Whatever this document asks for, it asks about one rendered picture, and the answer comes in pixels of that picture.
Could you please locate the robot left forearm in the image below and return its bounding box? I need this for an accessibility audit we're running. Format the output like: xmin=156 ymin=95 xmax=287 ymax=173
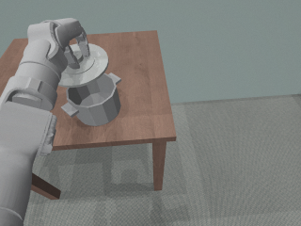
xmin=0 ymin=20 xmax=70 ymax=111

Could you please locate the table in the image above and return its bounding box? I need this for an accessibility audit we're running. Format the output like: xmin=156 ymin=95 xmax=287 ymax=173
xmin=0 ymin=30 xmax=177 ymax=200

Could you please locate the pot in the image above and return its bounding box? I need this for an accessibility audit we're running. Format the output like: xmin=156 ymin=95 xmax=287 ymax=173
xmin=61 ymin=73 xmax=121 ymax=126

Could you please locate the knob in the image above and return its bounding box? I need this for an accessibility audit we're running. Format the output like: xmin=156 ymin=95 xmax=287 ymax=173
xmin=73 ymin=51 xmax=84 ymax=63

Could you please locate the left robot hand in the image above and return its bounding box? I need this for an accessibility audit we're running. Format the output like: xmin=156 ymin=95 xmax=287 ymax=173
xmin=54 ymin=18 xmax=90 ymax=70

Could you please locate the lid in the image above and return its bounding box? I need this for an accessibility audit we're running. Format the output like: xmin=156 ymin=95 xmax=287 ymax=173
xmin=58 ymin=43 xmax=109 ymax=88

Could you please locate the robot left upper arm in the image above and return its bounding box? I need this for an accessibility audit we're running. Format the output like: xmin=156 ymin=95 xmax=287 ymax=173
xmin=0 ymin=101 xmax=57 ymax=226

